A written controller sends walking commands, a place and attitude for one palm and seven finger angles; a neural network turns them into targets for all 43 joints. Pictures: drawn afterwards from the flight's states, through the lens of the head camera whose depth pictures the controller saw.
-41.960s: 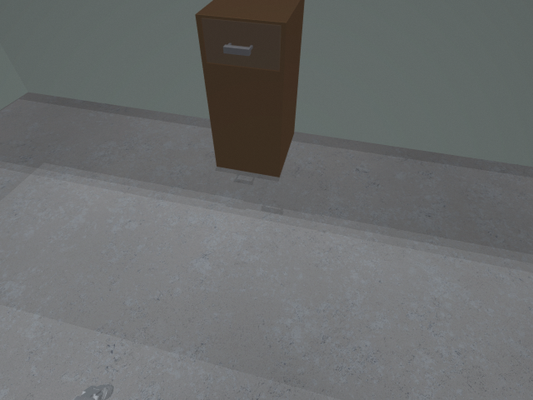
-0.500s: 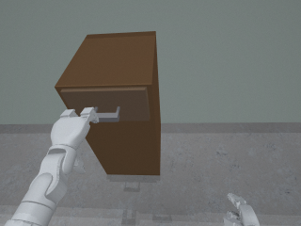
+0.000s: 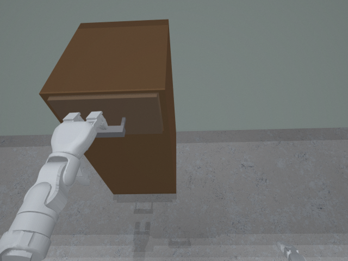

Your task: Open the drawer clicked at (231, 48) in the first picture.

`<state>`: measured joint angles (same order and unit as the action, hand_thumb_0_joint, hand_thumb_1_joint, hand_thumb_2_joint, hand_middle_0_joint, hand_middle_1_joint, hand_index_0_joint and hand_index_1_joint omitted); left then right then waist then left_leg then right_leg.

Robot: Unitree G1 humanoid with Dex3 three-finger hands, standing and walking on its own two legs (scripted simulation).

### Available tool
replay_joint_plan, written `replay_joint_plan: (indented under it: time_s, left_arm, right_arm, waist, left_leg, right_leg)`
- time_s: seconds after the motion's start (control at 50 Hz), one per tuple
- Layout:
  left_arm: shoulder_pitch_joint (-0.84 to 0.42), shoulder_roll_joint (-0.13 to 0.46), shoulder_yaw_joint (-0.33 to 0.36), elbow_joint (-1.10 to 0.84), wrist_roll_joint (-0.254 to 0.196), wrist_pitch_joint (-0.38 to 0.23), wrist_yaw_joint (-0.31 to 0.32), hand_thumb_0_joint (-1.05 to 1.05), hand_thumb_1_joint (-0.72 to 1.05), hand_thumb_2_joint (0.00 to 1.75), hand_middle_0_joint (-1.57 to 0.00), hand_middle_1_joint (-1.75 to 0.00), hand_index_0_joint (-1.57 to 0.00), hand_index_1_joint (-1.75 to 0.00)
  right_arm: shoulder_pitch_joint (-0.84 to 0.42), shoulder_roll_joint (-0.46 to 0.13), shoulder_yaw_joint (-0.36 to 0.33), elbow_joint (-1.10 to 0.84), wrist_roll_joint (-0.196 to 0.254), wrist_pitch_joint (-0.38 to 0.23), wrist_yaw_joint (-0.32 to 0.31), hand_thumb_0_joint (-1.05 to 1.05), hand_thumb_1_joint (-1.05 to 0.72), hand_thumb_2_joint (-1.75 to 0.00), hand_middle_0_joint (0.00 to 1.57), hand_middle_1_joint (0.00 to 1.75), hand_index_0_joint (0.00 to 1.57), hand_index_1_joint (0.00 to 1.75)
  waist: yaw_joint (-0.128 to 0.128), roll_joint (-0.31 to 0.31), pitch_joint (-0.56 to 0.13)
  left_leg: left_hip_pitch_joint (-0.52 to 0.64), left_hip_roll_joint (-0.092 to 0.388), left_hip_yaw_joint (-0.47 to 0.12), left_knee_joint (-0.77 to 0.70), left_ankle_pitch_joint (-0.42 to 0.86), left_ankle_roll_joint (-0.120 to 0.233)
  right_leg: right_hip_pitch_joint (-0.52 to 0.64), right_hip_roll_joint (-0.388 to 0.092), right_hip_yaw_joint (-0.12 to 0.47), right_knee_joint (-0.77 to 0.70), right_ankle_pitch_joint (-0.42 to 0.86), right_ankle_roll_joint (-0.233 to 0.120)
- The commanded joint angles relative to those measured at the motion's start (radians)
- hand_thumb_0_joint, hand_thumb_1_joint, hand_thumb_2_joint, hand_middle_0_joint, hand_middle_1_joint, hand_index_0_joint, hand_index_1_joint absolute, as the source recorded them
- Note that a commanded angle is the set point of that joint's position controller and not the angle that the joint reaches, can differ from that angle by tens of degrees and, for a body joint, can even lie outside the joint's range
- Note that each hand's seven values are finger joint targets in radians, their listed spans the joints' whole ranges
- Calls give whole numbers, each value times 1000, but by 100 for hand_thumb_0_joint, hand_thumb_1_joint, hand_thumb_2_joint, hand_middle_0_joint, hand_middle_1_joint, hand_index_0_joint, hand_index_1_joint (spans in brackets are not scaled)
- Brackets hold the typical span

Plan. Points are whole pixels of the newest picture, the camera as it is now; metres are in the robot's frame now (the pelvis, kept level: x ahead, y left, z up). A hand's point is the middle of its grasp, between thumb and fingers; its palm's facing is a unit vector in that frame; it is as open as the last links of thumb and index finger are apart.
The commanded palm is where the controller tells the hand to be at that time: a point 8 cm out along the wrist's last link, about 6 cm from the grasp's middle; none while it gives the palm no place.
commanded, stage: move the hooked fingers above the handle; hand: left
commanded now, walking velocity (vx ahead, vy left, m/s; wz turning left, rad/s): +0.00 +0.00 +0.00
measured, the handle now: (108, 126) +0.50 +0.26 -0.04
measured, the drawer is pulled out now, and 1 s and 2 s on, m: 0.02 0.01 0.01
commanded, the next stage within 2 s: none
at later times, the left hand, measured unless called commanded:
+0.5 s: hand (91, 133) +0.41 +0.26 +0.04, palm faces +0.03 -0.04 -1.00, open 13.8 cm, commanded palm +0.38 +0.26 +0.09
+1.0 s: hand (100, 122) +0.46 +0.25 +0.02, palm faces -0.01 -0.01 -1.00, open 13.7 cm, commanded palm +0.43 +0.26 +0.07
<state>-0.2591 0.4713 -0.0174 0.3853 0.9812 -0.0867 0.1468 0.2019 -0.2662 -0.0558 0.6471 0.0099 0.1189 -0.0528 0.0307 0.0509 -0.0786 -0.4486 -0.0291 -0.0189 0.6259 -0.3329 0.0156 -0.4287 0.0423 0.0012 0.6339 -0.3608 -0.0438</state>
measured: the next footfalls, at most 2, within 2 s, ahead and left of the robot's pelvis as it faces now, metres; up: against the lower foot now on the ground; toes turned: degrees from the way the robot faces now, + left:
none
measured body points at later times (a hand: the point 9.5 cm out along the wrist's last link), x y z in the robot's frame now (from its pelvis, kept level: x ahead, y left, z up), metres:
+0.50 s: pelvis -0.01 +0.03 -0.01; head +0.05 +0.01 +0.44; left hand +0.40 +0.26 +0.09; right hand +0.09 -0.23 -0.14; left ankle -0.02 +0.11 -0.72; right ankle -0.03 -0.09 -0.72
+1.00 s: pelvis -0.02 +0.02 -0.02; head +0.07 +0.01 +0.42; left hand +0.45 +0.25 +0.08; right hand -0.01 -0.26 -0.15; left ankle -0.02 +0.11 -0.72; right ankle -0.03 -0.09 -0.72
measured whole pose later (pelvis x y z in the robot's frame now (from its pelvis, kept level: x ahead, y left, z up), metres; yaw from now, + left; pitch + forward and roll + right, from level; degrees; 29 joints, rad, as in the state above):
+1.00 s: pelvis -0.02 +0.02 -0.02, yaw -2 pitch +18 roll -1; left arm -0.77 0.51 0.02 1.04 1.09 -0.04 0.33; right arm 0.36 -0.27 -0.05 0.69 0.00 0.15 -0.02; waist -0.10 0.06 -0.14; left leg -0.74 -0.01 0.01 0.79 -0.36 0.04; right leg -0.71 0.06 0.02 0.75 -0.36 -0.02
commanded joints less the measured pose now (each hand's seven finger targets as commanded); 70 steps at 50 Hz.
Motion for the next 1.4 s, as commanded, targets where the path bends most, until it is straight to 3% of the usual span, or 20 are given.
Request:
replay_joint_plan:
  time_s: [0.0, 0.1, 0.18, 0.26, 0.34, 0.44, 0.54, 0.64, 0.66, 0.74, 0.78, 0.88, 0.96, 1.02, 1.06, 1.14, 1.16, 1.22, 1.28, 1.38]
  left_arm:
    - [-332, 275, 173, -157, 4, 15, 114, 0, -50, 30, -30, -120, -30, -120]
    - [-369, 215, 90, -59, 18, 101, 113, 0, -50, 30, -30, -120, -30, -120]
    - [-451, 171, 19, -51, 13, 108, 71, 0, -50, 30, -30, -120, -30, -120]
    - [-576, 196, 28, -25, 27, 51, 63, 0, -50, 30, -30, -120, -30, -120]
    - [-634, 270, 110, 22, 58, 3, 115, 0, -50, 30, -30, -120, -30, -120]
    - [-614, 234, 103, 187, 76, 47, 179, 0, -50, 30, -30, -120, -30, -120]
    - [-676, 190, 32, 262, 75, 95, 164, 0, -50, 30, -30, -120, -30, -120]
    - [-859, 158, -29, 254, 60, 34, 126, 0, -50, 30, -30, -120, -30, -120]
    - [-864, 216, 20, 260, 67, 15, 132, 0, -50, 30, -30, -120, -30, -120]
    - [-926, 266, 62, 323, 92, -26, 185, 0, -50, 30, -30, -120, -30, -120]
    - [-918, 349, 122, 400, 104, -5, 222, 0, -50, 30, -30, -120, -30, -120]
    - [-873, 380, 136, 527, 111, 84, 251, 0, -50, 30, -30, -120, -30, -120]
    - [-805, 358, 116, 544, 85, 93, 188, 0, -50, 30, -30, -120, -30, -120]
    - [-820, 340, 88, 546, 80, 81, 159, 0, -50, 30, -30, -120, -30, -120]
    - [-819, 390, 128, 470, 79, 28, 147, 0, -50, 30, -30, -120, -30, -120]
    - [-869, 313, 81, 329, 87, -78, 163, 0, -50, 30, -30, -120, -30, -120]
    - [-863, 344, 113, 342, 89, -88, 178, 0, -50, 30, -30, -120, -30, -120]
    - [-885, 383, 141, 382, 91, -74, 220, 0, -50, 30, -30, -120, -30, -120]
    - [-891, 343, 106, 444, 94, -20, 248, 0, -50, 30, -30, -120, -30, -120]
    - [-907, 276, 49, 472, 80, 40, 211, 0, -50, 30, -30, -120, -30, -120]
  right_arm:
    - [-27, -98, -40, -117, 4, -32, 2, 0, -90, -90, 20, 30, 20, 30]
    - [-12, -111, -42, -122, 14, -21, 12, 0, -90, -90, 20, 30, 20, 30]
    - [9, -120, -44, -124, 13, -13, 6, 0, -90, -90, 20, 30, 20, 30]
    - [41, -117, -42, -106, 4, -8, -2, 0, -90, -90, 20, 30, 20, 30]
    - [71, -114, -44, -95, -3, -6, -1, 0, -90, -90, 20, 30, 20, 30]
    - [91, -111, -46, -87, -3, -2, 18, 0, -90, -90, 20, 30, 20, 30]
    - [127, -129, -53, -87, 1, 6, 26, 0, -90, -90, 20, 30, 20, 30]
    - [167, -135, -58, -63, -3, 0, 8, 0, -90, -90, 20, 30, 20, 30]
    - [174, -137, -60, -57, -4, 0, 4, 0, -90, -90, 20, 30, 20, 30]
    - [203, -134, -53, -36, -8, -6, 0, 0, -90, -90, 20, 30, 20, 30]
    - [203, -142, -42, -31, -10, -6, 3, 0, -90, -90, 20, 30, 20, 30]
    - [221, -152, -42, -33, -18, 1, 20, 0, -90, -90, 20, 30, 20, 30]
    - [248, -157, -49, -41, -8, 14, 20, 0, -90, -90, 20, 30, 20, 30]
    - [240, -159, -43, -42, 0, 21, 7, 0, -90, -90, 20, 30, 20, 30]
    - [238, -161, -47, -47, 1, 16, -2, 0, -90, -90, 20, 30, 20, 30]
    - [237, -140, -62, -42, -9, 6, -8, 0, -90, -90, 20, 30, 20, 30]
    - [240, -143, -62, -30, -11, 5, -8, 0, -90, -90, 20, 30, 20, 30]
    - [234, -146, -55, -19, -11, 5, -2, 0, -90, -90, 20, 30, 20, 30]
    - [237, -149, -56, -16, -9, 0, 10, 0, -90, -90, 20, 30, 20, 30]
    - [256, -152, -62, -15, -11, 4, 23, 0, -90, -90, 20, 30, 20, 30]
  waist:
    - [9, -11, -341]
    - [-11, -34, -324]
    - [-41, -49, -356]
    - [-58, -24, -336]
    - [-34, 38, -376]
    - [-33, 21, -360]
    - [-63, -11, -420]
    - [-125, -20, -383]
    - [-117, -8, -386]
    - [-126, 17, -364]
    - [-113, 18, -350]
    - [-94, 42, -464]
    - [-94, -36, -521]
    - [-121, -96, -418]
    - [-104, -65, -436]
    - [-127, 57, -445]
    - [-127, 47, -432]
    - [-128, 57, -387]
    - [-139, 58, -397]
    - [-147, 37, -496]
  left_leg:
    - [118, -29, 32, 8, 461, 33]
    - [118, -16, 30, -6, 437, 28]
    - [162, -9, 18, 6, 455, 34]
    - [175, -1, -2, 16, 445, 31]
    - [179, 4, -20, 29, 464, 18]
    - [118, 8, -11, 41, 454, 7]
    - [124, 15, -5, 41, 438, 13]
    - [134, 17, -18, 44, 341, 29]
    - [137, 17, -21, 49, 338, 29]
    - [66, 10, -26, 65, 286, 28]
    - [-11, 2, -14, 72, 247, 31]
    - [-57, -5, 19, 102, 308, 27]
    - [-53, -1, 37, 101, 360, 35]
    - [-104, 0, 40, 77, 290, 45]
    - [-82, 0, 41, 75, 295, 49]
    - [24, 8, 23, 89, 342, 45]
    - [23, 11, 18, 94, 334, 44]
    - [-24, 4, 12, 95, 300, 40]
    - [-18, 2, 10, 99, 294, 35]
    - [65, 10, 10, 114, 396, 31]
  right_leg:
    - [156, -13, 18, -23, 548, 4]
    - [105, -1, -4, -29, 449, -1]
    - [77, -1, -2, -33, 432, 4]
    - [13, 1, -9, -24, 373, -2]
    - [-30, 7, -20, 5, 327, -12]
    - [-66, 16, -33, 25, 309, -14]
    - [-53, 14, -27, 14, 316, -7]
    - [-113, 12, -16, -13, 248, -2]
    - [-121, 13, -14, -8, 242, -5]
    - [-172, 17, -19, 14, 200, -9]
    - [-166, 18, -17, 28, 188, -11]
    - [-96, 18, -11, 54, 287, -5]
    - [8, 17, 3, 38, 397, 8]
    - [11, 9, 15, 3, 376, 15]
    - [25, 9, 27, 2, 380, 14]
    - [-72, 16, 19, 6, 338, 5]
    - [-92, 18, 14, 10, 318, 4]
    - [-126, 19, 3, 19, 270, -2]
    - [-157, 21, -11, 25, 255, 0]
    - [-123, 24, -13, 27, 341, 6]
